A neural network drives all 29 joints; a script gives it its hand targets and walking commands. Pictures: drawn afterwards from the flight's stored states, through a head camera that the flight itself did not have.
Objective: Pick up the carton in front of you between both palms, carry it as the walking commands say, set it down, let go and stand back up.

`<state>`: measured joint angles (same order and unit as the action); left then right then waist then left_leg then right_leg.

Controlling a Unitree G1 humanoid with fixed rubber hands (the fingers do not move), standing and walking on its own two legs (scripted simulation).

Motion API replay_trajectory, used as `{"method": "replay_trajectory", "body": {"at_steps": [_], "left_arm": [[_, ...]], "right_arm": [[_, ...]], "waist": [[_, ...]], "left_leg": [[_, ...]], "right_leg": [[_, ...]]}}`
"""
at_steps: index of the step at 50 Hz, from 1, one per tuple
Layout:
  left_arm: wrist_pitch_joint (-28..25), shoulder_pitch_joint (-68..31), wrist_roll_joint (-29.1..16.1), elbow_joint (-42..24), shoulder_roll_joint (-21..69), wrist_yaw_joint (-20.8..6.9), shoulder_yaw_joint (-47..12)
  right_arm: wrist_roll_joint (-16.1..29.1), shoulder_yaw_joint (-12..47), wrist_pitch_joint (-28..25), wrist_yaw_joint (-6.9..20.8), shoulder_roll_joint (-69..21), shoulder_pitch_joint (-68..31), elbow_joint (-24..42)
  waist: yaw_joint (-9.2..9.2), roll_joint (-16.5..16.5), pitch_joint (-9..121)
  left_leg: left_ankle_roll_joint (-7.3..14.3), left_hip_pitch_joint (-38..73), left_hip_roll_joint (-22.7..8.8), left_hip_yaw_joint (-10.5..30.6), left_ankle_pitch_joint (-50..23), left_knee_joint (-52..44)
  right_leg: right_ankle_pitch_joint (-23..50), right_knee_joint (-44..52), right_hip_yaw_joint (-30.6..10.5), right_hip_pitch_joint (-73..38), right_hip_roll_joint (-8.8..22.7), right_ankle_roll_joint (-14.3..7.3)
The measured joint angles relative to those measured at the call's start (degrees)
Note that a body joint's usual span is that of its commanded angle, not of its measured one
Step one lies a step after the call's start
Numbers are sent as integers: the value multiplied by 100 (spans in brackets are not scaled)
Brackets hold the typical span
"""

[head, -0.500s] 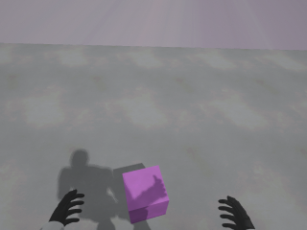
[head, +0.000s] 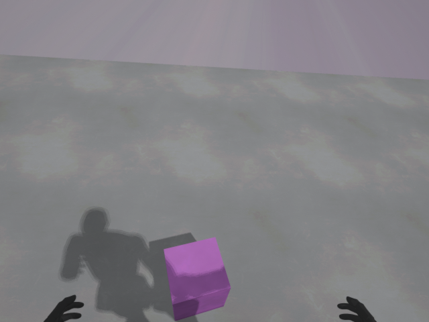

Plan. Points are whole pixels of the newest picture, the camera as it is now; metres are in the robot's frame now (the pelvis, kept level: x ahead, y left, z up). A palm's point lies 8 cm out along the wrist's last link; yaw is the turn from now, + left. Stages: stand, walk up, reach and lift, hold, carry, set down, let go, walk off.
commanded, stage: stand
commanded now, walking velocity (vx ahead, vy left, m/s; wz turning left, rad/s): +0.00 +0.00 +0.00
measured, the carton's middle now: (195, 279) +0.42 +0.02 -0.65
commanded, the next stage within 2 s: none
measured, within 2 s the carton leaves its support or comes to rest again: neither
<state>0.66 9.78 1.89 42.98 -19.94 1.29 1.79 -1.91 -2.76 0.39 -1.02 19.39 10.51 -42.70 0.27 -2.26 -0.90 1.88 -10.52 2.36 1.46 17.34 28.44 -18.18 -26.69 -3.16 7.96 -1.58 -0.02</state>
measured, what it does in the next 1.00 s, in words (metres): stands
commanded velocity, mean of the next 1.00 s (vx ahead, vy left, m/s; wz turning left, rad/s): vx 0.00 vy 0.00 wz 0.00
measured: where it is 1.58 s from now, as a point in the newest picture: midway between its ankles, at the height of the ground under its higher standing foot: outside the picture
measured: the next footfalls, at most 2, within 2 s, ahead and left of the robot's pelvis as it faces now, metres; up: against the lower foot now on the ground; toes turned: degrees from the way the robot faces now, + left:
none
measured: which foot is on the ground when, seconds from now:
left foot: down 0.00-1.00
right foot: down 0.00-1.00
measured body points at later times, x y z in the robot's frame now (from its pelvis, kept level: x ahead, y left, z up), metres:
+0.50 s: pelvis -0.01 +0.00 +0.01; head -0.01 +0.02 +0.46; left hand +0.11 +0.30 -0.11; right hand +0.11 -0.30 -0.09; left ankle -0.02 +0.10 -0.74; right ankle -0.04 -0.12 -0.74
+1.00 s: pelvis -0.02 +0.00 +0.01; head -0.03 +0.01 +0.46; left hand +0.08 +0.31 -0.11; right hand +0.08 -0.31 -0.10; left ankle -0.02 +0.10 -0.74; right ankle -0.04 -0.12 -0.74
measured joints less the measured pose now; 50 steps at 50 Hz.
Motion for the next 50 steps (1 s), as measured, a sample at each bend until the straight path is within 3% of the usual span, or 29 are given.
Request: {"method": "replay_trajectory", "body": {"at_steps": [50], "left_arm": [[-134, -149, -58, 1357, -182, -36, -126]], "right_arm": [[68, 160, -112, 18, 181, -247, -1367]], "waist": [[-21, 109, -29]], "left_leg": [[-3, 354, -4, 13, -580, -758]], "right_leg": [[564, 742, 19, -350, 62, 30]]}}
